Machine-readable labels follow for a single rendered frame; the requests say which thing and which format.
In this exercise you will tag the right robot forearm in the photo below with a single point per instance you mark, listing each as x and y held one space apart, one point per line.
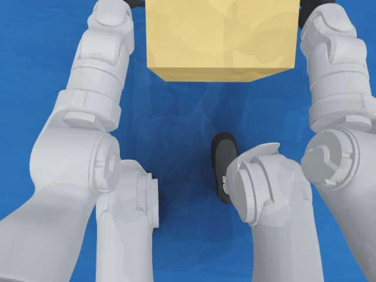
337 70

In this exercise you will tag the left robot forearm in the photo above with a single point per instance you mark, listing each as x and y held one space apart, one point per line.
91 98

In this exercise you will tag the robot right upper arm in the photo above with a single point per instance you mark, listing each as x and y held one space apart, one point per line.
341 164

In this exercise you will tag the left robot shin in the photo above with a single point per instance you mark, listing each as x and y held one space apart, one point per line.
102 203

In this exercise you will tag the carton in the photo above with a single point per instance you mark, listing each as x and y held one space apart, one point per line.
220 40

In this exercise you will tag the robot right foot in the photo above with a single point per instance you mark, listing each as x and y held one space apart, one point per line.
223 152

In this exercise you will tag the robot left upper arm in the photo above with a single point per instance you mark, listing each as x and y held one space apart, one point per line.
41 240

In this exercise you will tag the right robot hand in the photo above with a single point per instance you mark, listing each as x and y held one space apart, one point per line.
307 7

